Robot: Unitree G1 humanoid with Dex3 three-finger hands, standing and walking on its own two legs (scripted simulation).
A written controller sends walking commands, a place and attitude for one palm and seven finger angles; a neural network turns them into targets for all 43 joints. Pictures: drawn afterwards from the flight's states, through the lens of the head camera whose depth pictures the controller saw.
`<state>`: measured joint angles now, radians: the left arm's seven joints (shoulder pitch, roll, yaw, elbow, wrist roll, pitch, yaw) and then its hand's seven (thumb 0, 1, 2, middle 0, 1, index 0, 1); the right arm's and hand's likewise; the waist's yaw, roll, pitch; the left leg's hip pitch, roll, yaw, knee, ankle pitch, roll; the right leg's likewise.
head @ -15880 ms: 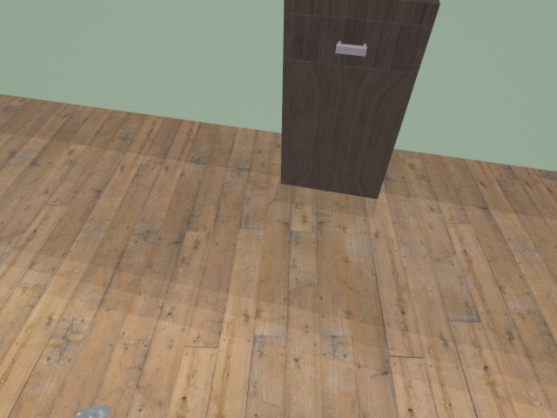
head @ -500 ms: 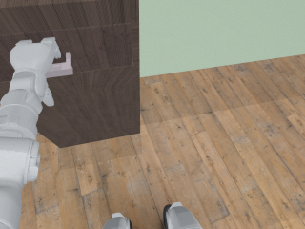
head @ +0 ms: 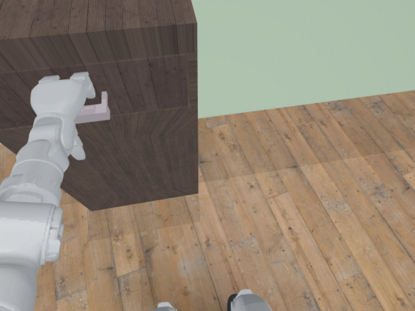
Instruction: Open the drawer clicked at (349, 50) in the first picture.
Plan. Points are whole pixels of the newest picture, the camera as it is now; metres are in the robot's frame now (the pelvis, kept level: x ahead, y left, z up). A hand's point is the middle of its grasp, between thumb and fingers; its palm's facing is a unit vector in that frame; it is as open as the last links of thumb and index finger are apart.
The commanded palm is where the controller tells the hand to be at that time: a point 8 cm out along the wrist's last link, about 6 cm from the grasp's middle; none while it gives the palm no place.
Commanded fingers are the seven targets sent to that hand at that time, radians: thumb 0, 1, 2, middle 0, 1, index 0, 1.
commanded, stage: re-aim the fingers above the handle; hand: left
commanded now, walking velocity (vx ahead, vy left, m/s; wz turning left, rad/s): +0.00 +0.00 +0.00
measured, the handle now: (83, 106) +0.54 +0.23 +0.02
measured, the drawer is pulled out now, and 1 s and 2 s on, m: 0.00 0.00 0.00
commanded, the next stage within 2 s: lower the fingers behind the handle in 1.78 s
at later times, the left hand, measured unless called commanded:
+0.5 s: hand (72, 115) +0.50 +0.24 +0.04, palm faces -0.07 -0.01 -1.00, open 13.3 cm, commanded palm +0.51 +0.24 +0.12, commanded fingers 0.00 -0.50 0.30 -0.30 -1.20 -0.30 -1.20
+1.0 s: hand (66, 109) +0.50 +0.24 +0.06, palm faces -0.03 +0.00 -1.00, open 13.3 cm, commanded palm +0.50 +0.24 +0.13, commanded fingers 0.00 -0.50 0.30 -0.30 -1.20 -0.30 -1.20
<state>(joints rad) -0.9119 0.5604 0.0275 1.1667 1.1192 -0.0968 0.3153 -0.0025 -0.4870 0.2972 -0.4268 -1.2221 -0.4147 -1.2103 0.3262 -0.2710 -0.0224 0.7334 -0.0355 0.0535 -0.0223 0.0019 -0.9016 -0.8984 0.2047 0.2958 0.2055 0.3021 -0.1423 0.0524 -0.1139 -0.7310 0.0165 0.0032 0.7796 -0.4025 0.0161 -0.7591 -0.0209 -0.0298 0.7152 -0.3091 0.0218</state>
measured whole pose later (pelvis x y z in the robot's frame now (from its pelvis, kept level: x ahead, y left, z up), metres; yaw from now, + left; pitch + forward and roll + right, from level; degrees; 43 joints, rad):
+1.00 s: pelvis -0.01 +0.00 +0.00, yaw +0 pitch +19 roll -2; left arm -0.93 0.58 0.02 1.16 1.12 -0.08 0.30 0.00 -0.49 0.30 -0.42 -1.22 -0.43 -1.22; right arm 0.37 -0.27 -0.03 0.75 -0.03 0.03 -0.03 0.00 -0.90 -0.90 0.20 0.30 0.21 0.30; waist -0.15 0.05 -0.11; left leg -0.70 0.01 0.01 0.75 -0.38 0.02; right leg -0.73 -0.02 -0.02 0.68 -0.28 0.03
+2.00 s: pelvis +0.00 +0.00 +0.01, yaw -1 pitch +17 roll -1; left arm -0.92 0.53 -0.03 1.13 1.11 -0.03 0.28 0.00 -0.49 0.30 -0.32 -1.20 -0.32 -1.20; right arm 0.35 -0.26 -0.04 0.74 -0.01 0.03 -0.02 0.00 -0.90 -0.90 0.20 0.30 0.20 0.30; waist -0.11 0.05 -0.11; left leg -0.62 0.01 0.02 0.69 -0.37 0.02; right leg -0.66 -0.02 -0.01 0.65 -0.28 0.02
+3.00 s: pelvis -0.03 +0.00 -0.02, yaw -1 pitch +22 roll -1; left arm -1.06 0.56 -0.01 1.29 1.13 0.00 0.35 0.00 -0.49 0.30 -0.34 -1.21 -0.32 -1.25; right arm 0.34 -0.28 0.00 0.71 -0.02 0.02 -0.03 0.00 -0.90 -0.90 0.21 0.30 0.21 0.30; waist -0.19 0.05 -0.12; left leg -0.87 0.02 0.03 0.88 -0.40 0.02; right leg -0.91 -0.02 0.00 0.82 -0.30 0.02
